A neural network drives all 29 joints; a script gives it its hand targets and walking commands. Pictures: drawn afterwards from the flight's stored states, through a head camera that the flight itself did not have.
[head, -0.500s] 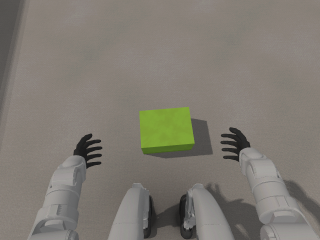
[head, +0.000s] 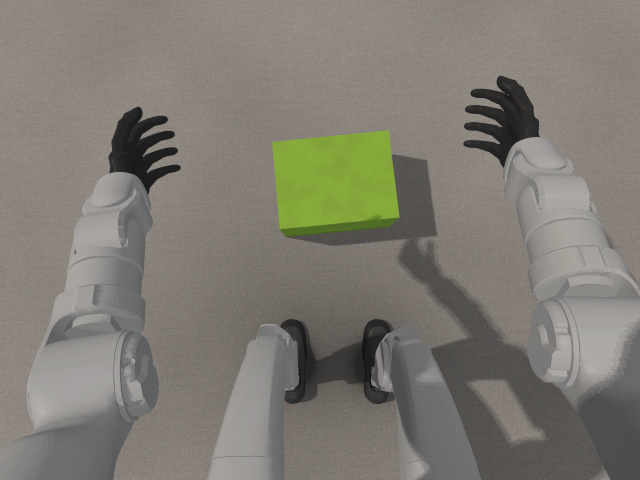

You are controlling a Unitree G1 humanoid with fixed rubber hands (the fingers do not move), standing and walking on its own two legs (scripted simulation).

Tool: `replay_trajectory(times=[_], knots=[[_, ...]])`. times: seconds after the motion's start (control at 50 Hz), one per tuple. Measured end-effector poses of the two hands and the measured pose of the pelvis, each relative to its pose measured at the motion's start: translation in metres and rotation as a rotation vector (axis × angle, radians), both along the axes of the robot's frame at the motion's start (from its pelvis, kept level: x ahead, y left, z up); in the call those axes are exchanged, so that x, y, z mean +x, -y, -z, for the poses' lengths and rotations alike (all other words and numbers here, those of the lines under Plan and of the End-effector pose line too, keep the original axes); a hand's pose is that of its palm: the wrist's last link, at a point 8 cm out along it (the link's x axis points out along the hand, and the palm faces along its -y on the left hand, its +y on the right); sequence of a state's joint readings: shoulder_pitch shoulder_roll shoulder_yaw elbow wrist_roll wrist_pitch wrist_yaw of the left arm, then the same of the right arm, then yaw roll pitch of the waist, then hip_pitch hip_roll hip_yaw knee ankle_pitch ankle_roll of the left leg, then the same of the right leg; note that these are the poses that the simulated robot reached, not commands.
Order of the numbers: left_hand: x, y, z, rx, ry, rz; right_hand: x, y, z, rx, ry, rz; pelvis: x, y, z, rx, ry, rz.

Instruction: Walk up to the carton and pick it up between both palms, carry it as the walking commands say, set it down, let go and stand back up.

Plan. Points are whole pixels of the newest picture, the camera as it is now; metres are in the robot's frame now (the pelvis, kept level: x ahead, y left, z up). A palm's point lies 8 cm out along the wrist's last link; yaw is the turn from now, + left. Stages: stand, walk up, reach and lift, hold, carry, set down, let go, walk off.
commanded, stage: reach and lift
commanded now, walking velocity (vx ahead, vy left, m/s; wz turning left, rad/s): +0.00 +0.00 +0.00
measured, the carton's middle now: (334, 187) +0.55 +0.00 -0.59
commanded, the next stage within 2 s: none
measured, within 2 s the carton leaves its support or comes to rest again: neither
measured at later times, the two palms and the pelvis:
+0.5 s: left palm (145, 137) +0.50 +0.26 -0.12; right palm (494, 109) +0.54 -0.19 -0.12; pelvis +0.00 +0.00 -0.02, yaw +0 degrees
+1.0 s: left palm (184, 168) +0.50 +0.26 -0.26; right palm (453, 149) +0.54 -0.19 -0.27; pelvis -0.03 -0.01 -0.17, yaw +1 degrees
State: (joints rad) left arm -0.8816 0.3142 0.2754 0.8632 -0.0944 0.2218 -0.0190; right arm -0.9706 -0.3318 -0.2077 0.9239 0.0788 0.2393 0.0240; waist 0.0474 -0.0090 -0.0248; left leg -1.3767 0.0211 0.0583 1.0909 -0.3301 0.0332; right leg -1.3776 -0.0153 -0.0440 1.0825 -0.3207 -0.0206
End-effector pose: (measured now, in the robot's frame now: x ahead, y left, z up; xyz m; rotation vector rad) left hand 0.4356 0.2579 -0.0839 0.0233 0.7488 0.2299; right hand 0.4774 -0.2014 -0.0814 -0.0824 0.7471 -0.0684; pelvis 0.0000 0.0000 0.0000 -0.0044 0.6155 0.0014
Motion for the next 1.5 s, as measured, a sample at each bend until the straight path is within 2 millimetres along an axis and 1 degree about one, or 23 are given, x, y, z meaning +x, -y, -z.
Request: replay_trajectory(times=[0.12,0.28,0.34,0.4,0.5,0.6,0.8,0.92,1.12,1.32,1.5], knots=[[0.027,-0.003,0.007,-0.002,0.056,-0.007,0.029,-0.006,0.007,0.012,0.049,0.000,0.004,-0.001,0.007,0.001,-0.068,0.001],[0.057,-0.008,0.012,0.000,0.105,-0.013,0.057,-0.008,0.015,0.027,0.095,0.004,0.005,-0.003,0.011,-0.003,-0.137,-0.002],[0.063,-0.008,0.014,0.003,0.116,-0.006,0.062,-0.008,0.018,0.030,0.104,0.003,0.005,-0.003,0.012,-0.004,-0.154,-0.002],[0.065,-0.006,0.018,0.004,0.117,0.001,0.063,-0.008,0.023,0.033,0.106,0.002,0.004,-0.003,0.014,-0.004,-0.164,-0.003],[0.062,-0.003,0.034,-0.002,0.102,-0.003,0.061,-0.008,0.038,0.040,0.095,0.006,0.001,-0.002,0.024,-0.003,-0.176,-0.003],[0.061,-0.003,0.061,-0.007,0.089,-0.020,0.062,-0.007,0.063,0.044,0.087,0.013,-0.004,0.000,0.047,-0.002,-0.187,-0.003],[0.065,-0.007,0.125,-0.002,0.107,-0.035,0.062,-0.005,0.133,0.018,0.092,0.013,-0.017,0.005,0.114,0.001,-0.199,-0.006],[0.064,-0.006,0.159,0.001,0.108,-0.030,0.060,-0.009,0.168,0.006,0.091,-0.001,-0.024,0.007,0.148,0.003,-0.192,-0.009],[0.066,-0.001,0.213,-0.002,0.091,-0.031,0.062,-0.012,0.219,0.004,0.080,0.004,-0.034,0.007,0.193,0.001,-0.169,-0.007],[0.066,0.003,0.277,0.003,0.068,-0.030,0.061,-0.014,0.281,0.003,0.065,0.014,-0.036,0.006,0.235,-0.001,-0.122,-0.006],[0.061,0.007,0.332,0.009,0.037,-0.025,0.056,-0.019,0.335,0.002,0.041,0.018,-0.037,0.004,0.268,0.001,-0.064,-0.011]])
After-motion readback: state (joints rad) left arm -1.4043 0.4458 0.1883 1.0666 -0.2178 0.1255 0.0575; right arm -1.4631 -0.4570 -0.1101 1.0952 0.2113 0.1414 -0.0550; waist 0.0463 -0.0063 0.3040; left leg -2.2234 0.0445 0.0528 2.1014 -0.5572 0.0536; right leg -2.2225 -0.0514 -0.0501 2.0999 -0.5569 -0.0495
